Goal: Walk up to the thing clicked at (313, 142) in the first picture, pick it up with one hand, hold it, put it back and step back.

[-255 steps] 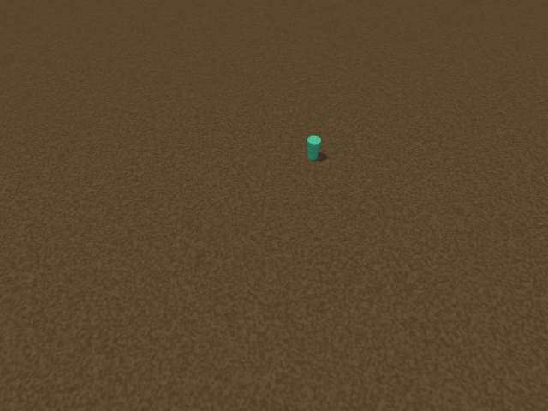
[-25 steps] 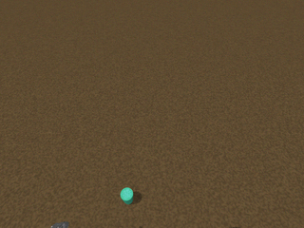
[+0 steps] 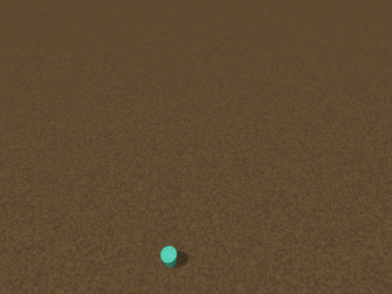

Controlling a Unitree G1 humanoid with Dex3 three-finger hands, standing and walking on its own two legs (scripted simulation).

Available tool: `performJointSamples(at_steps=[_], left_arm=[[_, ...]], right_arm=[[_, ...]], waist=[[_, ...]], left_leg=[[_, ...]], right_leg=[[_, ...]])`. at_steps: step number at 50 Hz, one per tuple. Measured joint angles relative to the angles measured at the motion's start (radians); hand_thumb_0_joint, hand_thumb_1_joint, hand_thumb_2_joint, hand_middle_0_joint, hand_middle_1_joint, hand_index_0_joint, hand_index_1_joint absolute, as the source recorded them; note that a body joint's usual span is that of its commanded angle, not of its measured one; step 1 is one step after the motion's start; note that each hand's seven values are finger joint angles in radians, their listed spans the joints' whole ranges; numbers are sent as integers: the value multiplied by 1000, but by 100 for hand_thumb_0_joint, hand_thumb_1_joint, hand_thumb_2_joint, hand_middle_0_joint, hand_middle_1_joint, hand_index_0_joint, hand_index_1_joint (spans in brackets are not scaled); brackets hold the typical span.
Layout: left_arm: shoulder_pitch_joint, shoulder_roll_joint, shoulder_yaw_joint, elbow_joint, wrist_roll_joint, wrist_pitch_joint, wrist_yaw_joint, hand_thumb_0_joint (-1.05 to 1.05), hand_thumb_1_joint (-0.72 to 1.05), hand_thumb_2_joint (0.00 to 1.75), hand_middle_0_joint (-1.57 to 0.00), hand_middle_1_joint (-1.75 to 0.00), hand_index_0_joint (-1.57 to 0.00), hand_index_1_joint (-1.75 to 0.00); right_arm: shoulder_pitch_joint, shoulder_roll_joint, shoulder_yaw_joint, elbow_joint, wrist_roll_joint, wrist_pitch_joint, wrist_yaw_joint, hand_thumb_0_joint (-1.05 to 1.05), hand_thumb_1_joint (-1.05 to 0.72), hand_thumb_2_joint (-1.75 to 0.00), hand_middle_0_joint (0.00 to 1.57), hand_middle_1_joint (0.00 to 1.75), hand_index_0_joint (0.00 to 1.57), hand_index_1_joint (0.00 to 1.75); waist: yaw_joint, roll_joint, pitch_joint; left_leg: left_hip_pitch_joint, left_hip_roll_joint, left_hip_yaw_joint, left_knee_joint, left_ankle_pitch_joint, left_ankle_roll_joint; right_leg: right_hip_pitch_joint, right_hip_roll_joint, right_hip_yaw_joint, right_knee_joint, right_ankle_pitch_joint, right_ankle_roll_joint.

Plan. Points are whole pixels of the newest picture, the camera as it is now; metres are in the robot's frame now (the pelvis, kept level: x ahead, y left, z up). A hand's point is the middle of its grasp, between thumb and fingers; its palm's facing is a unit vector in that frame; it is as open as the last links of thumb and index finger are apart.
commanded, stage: walk up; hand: left
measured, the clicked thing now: (169, 258) +0.40 +0.15 -0.72
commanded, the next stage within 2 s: stand in 0.18 s
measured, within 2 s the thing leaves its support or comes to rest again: neither
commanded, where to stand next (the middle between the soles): +0.09 -0.01 m, yaw +0 degrees
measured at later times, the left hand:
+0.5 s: hand out of the picture +0.09 +0.25 -0.16, palm faces -0.02 -0.94 -0.34, open 7.4 cm
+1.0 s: hand out of the picture +0.11 +0.25 -0.15, palm faces -0.01 -0.94 -0.34, open 7.4 cm
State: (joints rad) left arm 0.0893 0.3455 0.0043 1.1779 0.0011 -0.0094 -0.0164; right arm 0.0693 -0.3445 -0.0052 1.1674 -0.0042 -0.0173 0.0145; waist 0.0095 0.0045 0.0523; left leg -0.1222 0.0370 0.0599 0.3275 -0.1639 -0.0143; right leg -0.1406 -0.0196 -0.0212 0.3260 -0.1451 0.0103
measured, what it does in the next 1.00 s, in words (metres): stands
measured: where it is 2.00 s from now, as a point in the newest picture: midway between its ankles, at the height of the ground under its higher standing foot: outside the picture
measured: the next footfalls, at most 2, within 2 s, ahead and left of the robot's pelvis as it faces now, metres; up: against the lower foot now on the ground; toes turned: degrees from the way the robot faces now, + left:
none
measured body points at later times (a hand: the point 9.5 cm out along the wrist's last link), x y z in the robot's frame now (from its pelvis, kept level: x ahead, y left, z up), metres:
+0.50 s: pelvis +0.02 +0.00 +0.00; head +0.03 +0.00 +0.45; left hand +0.09 +0.30 -0.13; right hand +0.09 -0.30 -0.13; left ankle +0.01 +0.13 -0.75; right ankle +0.02 -0.12 -0.75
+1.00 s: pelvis +0.03 -0.01 +0.00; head +0.03 -0.01 +0.45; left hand +0.11 +0.30 -0.13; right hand +0.12 -0.31 -0.13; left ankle +0.01 +0.13 -0.75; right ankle +0.02 -0.12 -0.75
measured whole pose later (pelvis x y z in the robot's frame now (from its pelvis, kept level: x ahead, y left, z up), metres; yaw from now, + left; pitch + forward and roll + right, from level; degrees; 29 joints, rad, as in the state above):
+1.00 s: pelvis +0.03 -0.01 +0.00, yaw +1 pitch -2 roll +0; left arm 0.09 0.35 0.00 1.14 0.01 -0.02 -0.01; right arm 0.08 -0.35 -0.01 1.15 -0.01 -0.01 0.01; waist 0.00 0.00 0.04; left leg -0.08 0.04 0.04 0.29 -0.18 -0.03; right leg -0.10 -0.02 -0.04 0.30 -0.17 0.00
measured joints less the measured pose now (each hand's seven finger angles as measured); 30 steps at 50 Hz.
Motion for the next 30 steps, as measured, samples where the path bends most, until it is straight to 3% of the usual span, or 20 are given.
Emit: performJointSamples(at_steps=[30], left_arm=[[-2, 8, -7, -27, 4, -6, 8, 1, 90, 90, -20, -30, -20, -30]], right_arm=[[21, -2, -2, -3, -5, 5, -3, 1, -90, -90, 21, 30, 20, 30]], waist=[[-15, -4, -9]], left_leg=[[17, -6, -10, -29, -11, -2]], right_leg=[[16, -5, -11, -17, -22, 2]])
